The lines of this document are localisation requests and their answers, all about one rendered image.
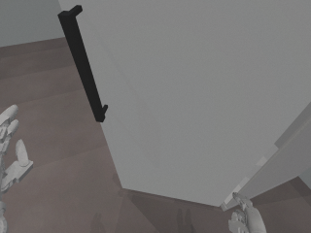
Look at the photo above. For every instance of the left robot hand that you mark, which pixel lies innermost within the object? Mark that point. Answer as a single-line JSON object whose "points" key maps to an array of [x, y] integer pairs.
{"points": [[22, 166]]}

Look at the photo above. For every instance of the right robot hand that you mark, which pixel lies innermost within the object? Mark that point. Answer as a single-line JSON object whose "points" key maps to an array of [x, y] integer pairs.
{"points": [[250, 221]]}

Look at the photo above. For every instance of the handle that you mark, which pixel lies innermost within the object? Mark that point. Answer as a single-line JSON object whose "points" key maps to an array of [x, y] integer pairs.
{"points": [[76, 45]]}

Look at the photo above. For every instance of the fridge door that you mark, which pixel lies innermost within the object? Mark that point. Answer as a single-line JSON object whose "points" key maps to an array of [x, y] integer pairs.
{"points": [[197, 90]]}

